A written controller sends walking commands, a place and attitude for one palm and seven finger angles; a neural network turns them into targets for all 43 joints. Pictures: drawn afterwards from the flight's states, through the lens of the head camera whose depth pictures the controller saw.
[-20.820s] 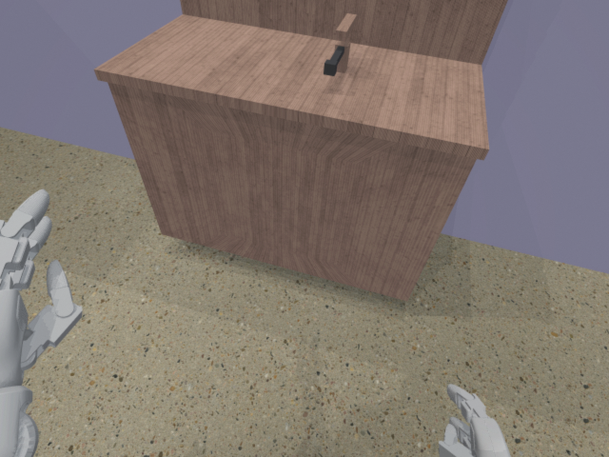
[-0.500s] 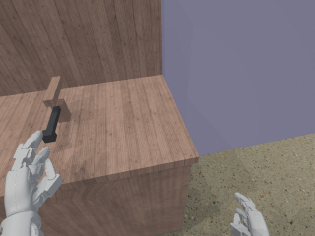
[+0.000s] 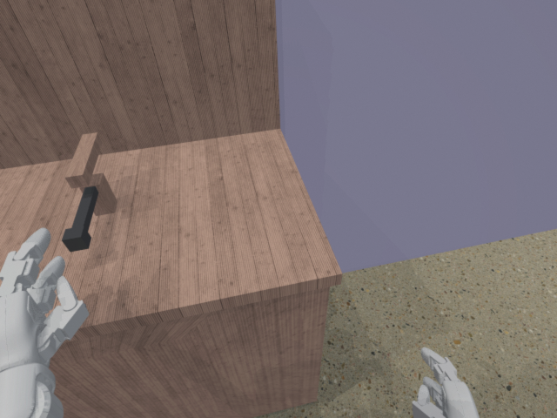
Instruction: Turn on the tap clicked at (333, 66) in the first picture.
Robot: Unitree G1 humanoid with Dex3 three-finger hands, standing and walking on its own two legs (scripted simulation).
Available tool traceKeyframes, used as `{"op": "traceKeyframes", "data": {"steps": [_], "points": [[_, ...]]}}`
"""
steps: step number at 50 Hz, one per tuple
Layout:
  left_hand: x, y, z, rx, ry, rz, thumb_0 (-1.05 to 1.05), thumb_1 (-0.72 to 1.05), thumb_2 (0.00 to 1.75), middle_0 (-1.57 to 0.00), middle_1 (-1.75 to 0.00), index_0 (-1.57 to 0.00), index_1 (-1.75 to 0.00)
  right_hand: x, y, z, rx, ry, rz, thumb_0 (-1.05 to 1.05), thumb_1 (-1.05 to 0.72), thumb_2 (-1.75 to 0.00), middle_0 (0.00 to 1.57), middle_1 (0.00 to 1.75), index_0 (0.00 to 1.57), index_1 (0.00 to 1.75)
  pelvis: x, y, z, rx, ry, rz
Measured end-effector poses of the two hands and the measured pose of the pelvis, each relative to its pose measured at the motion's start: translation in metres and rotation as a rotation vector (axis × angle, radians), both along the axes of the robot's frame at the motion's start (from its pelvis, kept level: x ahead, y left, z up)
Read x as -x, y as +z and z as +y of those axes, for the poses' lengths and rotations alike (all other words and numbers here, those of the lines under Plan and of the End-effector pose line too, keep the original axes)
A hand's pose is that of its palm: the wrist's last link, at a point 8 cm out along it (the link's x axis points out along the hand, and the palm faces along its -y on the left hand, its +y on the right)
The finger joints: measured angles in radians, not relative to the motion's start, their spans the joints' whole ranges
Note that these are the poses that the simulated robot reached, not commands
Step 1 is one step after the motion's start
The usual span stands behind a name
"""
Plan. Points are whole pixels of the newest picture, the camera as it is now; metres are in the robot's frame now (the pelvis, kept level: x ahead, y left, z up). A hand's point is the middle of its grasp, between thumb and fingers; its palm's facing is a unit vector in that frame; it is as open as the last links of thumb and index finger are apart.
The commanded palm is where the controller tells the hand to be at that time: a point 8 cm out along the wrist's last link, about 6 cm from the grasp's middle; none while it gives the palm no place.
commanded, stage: reach beside the lever's end, fingers flat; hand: left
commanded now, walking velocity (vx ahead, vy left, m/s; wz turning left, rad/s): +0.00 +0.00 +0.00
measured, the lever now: (77, 239) +0.33 +0.37 +0.09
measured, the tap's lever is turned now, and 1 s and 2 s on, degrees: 0 0 0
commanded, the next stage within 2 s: push the lever round in 1.88 s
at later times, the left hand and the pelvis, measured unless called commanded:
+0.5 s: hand (67, 292) +0.22 +0.30 +0.12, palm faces +0.53 -0.84 -0.12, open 7.5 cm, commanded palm +0.18 +0.34 +0.12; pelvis +0.00 +0.03 +0.00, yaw +0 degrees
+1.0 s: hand (62, 277) +0.25 +0.33 +0.10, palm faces +0.54 -0.83 -0.12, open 7.7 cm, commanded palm +0.21 +0.37 +0.10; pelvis +0.00 +0.04 +0.00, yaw -1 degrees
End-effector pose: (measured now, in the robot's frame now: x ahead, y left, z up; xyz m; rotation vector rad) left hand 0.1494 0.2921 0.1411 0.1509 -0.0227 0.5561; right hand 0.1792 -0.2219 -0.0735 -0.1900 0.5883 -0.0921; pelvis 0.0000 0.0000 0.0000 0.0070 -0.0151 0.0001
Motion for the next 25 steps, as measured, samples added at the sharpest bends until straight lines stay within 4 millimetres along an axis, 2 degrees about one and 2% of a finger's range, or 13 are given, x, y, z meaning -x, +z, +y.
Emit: {"op": "traceKeyframes", "data": {"steps": [11, 25], "points": [[-0.011, -0.009, 0.024, 0.017, 0.006, 0.018, 0.02, 0.9, 0.9, -0.2, -0.29, -0.2, -0.3, 0.005, -0.001, -0.001, 0.018, -0.032, 0.013, 0.01, -0.91, -0.9, 0.2, 0.29, 0.2, 0.3, -0.001, 0.001, 0.01, 0.004, -0.003, 0.009], [-0.027, -0.017, 0.043, 0.027, 0.0, 0.011, 0.02, 0.9, 0.9, -0.2, -0.26, -0.19, -0.27, 0.005, 0.0, 0.019, 0.02, -0.023, 0.029, 0.01, -0.91, -0.9, 0.21, 0.29, 0.2, 0.3, -0.002, 0.002, 0.027, 0.01, -0.007, 0.026]]}}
